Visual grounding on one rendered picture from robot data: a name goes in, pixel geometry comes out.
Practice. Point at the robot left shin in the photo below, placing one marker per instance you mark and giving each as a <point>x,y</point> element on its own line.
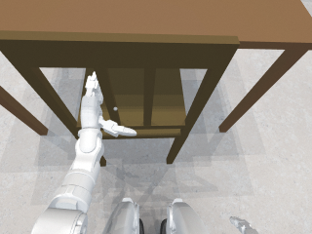
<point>134,230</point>

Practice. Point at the left robot upper arm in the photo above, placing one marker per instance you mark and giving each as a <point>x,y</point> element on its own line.
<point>62,221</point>

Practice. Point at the left robot hand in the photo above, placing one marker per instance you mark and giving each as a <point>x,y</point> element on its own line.
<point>90,110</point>

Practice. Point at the left robot forearm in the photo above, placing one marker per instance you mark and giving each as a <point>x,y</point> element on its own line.
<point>75,193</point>

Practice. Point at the right robot thigh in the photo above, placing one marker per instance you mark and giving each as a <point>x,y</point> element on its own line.
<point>184,220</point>

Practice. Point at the table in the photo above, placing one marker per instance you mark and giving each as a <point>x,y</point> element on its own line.
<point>259,24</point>

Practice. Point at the right robot hand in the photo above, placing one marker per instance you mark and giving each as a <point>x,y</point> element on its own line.
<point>243,226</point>

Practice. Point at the chair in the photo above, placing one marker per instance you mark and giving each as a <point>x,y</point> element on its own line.
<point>139,73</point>

